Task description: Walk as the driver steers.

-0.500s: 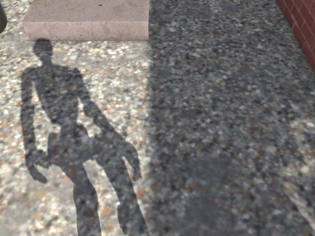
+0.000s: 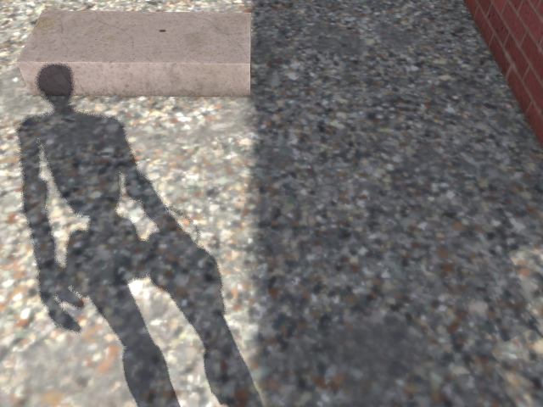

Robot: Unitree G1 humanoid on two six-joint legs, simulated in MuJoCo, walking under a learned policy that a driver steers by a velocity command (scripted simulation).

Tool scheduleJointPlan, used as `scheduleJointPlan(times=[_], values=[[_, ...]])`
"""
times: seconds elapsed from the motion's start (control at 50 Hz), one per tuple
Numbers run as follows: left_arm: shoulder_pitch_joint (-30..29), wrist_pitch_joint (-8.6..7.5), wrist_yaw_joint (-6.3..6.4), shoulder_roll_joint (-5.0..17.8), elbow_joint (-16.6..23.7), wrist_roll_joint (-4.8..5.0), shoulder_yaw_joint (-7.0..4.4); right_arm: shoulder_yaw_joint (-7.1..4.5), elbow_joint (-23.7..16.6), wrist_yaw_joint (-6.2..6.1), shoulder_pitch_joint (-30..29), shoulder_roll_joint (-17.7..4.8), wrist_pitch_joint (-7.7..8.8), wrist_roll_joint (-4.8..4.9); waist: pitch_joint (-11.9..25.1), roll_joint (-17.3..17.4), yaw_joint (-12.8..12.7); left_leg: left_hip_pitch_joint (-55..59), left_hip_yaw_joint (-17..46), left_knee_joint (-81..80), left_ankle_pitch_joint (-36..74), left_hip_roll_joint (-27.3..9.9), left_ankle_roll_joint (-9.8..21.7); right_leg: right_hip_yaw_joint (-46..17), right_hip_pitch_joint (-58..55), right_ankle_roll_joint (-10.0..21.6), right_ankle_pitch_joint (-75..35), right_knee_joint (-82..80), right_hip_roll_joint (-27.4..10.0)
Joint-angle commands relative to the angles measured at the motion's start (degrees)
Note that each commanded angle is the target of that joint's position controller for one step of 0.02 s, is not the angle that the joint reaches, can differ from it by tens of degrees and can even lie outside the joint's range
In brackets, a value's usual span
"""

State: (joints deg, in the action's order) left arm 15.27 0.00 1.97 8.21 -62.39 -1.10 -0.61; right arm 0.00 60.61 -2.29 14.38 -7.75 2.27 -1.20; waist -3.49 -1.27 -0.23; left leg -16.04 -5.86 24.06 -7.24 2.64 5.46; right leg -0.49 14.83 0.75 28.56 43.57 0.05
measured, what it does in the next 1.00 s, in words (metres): steps on the spot: right foot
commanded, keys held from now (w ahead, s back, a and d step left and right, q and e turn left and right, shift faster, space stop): no key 0.86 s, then w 0.14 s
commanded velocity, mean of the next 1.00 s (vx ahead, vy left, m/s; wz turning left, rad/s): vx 0.03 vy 0.00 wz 0.00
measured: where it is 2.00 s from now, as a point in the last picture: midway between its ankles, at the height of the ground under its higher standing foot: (256, 375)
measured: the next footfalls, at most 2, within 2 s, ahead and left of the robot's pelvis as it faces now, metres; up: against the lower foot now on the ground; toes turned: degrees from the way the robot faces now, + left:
right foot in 0.10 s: +0.04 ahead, -0.13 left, +0.00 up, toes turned +0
left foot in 1.18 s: +0.18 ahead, +0.09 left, +0.00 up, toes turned +5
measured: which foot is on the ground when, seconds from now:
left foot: down 0.00-0.96, up 0.98-1.00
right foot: up 0.00-0.08, down 0.10-1.00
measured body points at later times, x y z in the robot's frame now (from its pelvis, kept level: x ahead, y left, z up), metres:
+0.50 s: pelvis +0.03 -0.03 +0.01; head +0.03 -0.03 +0.46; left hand -0.01 +0.18 -0.16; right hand +0.01 -0.24 -0.16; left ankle +0.07 +0.07 -0.74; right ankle +0.00 -0.13 -0.74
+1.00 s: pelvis +0.06 -0.04 +0.00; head +0.05 -0.03 +0.45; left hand +0.00 +0.17 -0.16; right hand +0.02 -0.25 -0.16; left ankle +0.06 +0.06 -0.73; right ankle +0.00 -0.13 -0.74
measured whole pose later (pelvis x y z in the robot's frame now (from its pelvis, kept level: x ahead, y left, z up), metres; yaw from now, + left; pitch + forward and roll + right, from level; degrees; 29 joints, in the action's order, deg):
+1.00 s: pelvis +0.06 -0.04 +0.00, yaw +1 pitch -1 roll +0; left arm 23.4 -1.1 2.3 6.8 -64.9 -0.7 -0.5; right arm -0.6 65.9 -1.3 20.0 -7.1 0.1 -1.3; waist 0.1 -0.1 -0.2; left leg -14.4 -3.2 32.0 -20.5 0.3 2.9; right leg 1.0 4.5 3.3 19.5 24.5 1.9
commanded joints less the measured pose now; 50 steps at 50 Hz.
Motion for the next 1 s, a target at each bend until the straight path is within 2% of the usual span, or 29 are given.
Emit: scheduleJointPlan(times=[0.02,0.06,0.1,0.12,0.14,0.16,0.18,0.24,0.32,0.86,0.88,0.9,0.94,0.96,0.98,1.0], values=[[10.20,1.49,0.53,1.20,-2.55,0.36,-0.04,-0.94,-1.21,-0.10,1.87,-6.55,0.08,0.23,4.59,5.94,-1.73,0.91,13.90,-10.56,2.99,-13.72,4.81,1.00,-4.94,-0.76,-4.41,-6.47,-0.15],[9.81,1.60,0.55,0.90,-2.96,0.16,0.23,-1.22,-1.19,0.07,0.73,-7.08,-0.63,0.83,3.09,5.98,-2.27,-2.94,13.76,-11.71,-11.69,-12.39,2.86,1.84,-8.52,-0.33,-11.88,-13.50,-0.36],[8.57,1.20,0.46,2.24,-2.35,-0.57,0.34,-1.55,-0.72,0.29,1.83,-6.90,-1.37,1.07,-0.38,4.91,-1.55,-6.96,14.40,-13.53,-22.40,-11.23,-0.85,-1.03,-9.76,0.36,-15.22,-19.80,-2.89],[8.41,0.70,0.44,3.38,-1.95,-0.69,0.34,-1.69,-0.59,0.39,2.60,-6.53,-1.71,1.23,-1.97,4.18,-0.71,-6.97,14.02,-13.52,-22.08,-10.08,-2.21,-3.30,-7.64,0.89,-12.94,-21.98,-4.66],[7.79,0.32,0.37,3.71,-2.47,0.03,0.31,-1.74,-0.53,0.56,3.12,-5.43,-2.05,1.40,-4.70,-0.71,0.34,-2.74,11.45,-12.23,-16.36,-7.94,-2.55,-3.83,-0.35,1.37,-9.90,-22.86,-4.40],[7.45,-0.25,0.35,2.52,-2.52,0.26,0.61,-1.62,0.06,0.62,3.95,-4.98,-2.05,1.01,-3.90,-2.07,0.78,2.04,10.76,-9.43,-11.37,-7.81,-2.33,-4.39,1.77,1.25,-9.72,-24.71,-4.78],[7.03,-0.78,0.41,2.27,-2.54,0.49,0.69,-1.57,0.59,0.63,5.11,-4.44,-1.96,0.73,-2.92,-2.75,1.33,4.93,10.22,-7.69,-7.77,-7.63,-2.13,-4.70,2.51,1.14,-10.63,-25.81,-5.12],[6.92,-1.56,0.71,2.60,-2.15,0.62,0.67,-1.54,1.57,0.76,6.12,-4.57,-1.53,0.53,-0.96,-0.86,1.74,7.50,9.73,-5.98,-3.19,-7.67,-1.89,-5.10,1.22,1.53,-13.17,-26.73,-5.51],[8.30,-1.62,0.69,2.35,-2.32,0.54,0.71,-1.23,2.36,0.68,5.97,-3.96,-1.44,0.70,-1.32,0.25,1.38,6.92,9.37,-5.79,-2.21,-7.67,-2.22,-5.02,0.07,2.01,-14.47,-26.90,-5.56],[10.70,-1.67,0.84,1.43,-2.90,0.60,0.96,-0.48,5.78,-0.03,8.11,-2.63,-1.52,0.78,-1.81,0.85,0.84,7.10,9.00,-4.06,3.48,-8.24,-2.95,-4.23,-3.72,2.60,-21.34,-26.43,-5.44],[11.39,-1.66,0.81,1.27,-3.13,0.51,0.99,-0.40,5.98,0.00,8.44,-2.35,-1.57,0.73,-0.74,0.79,0.69,7.48,8.68,-4.15,-0.24,-7.67,-2.89,-4.19,-4.14,2.81,-16.89,-27.15,-5.03],[11.85,-1.54,0.77,1.94,-3.23,0.39,0.67,-0.59,5.84,0.07,8.15,-2.70,-1.71,0.65,-1.36,0.37,0.50,6.65,7.96,-3.19,-5.33,-6.53,-2.72,-4.39,-3.59,3.33,-10.87,-27.58,-4.43],[12.64,-1.03,0.59,4.45,-2.80,0.30,-0.51,-1.15,4.84,0.49,7.32,-3.28,-2.00,0.35,-3.90,-2.90,-0.19,1.45,4.87,2.41,-18.73,-2.99,-1.78,-7.83,-1.89,6.06,6.84,-29.13,-5.13],[14.26,-0.83,0.47,5.36,-2.76,0.33,-1.01,-1.21,3.82,0.86,5.80,-2.93,-1.98,0.00,-6.65,-4.49,-1.25,-4.05,3.36,6.35,-21.60,-1.68,-1.76,-11.97,-2.14,7.95,14.26,-31.76,-7.70],[16.24,-0.79,0.43,6.40,-3.04,0.45,-1.53,-1.04,2.43,1.29,3.79,-1.87,-1.74,-0.44,-9.23,-6.39,-2.32,-9.17,1.09,11.18,-20.68,-0.88,-1.90,-17.10,-3.20,10.21,19.30,-35.10,-11.87],[16.77,-0.92,0.43,6.98,-3.15,0.40,-1.94,-0.89,0.97,1.66,1.95,-1.13,-1.28,-1.07,-11.48,-7.51,-2.85,-12.23,0.62,15.19,-17.78,-2.45,-1.69,-21.02,-3.29,12.27,19.53,-36.84,-15.56]])
Keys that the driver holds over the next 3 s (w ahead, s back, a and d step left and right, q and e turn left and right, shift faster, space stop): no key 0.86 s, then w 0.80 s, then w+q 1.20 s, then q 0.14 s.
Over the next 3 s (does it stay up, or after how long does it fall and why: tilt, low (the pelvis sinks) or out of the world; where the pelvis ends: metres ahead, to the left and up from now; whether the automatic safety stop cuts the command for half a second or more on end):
stays up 1.07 0.18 0.01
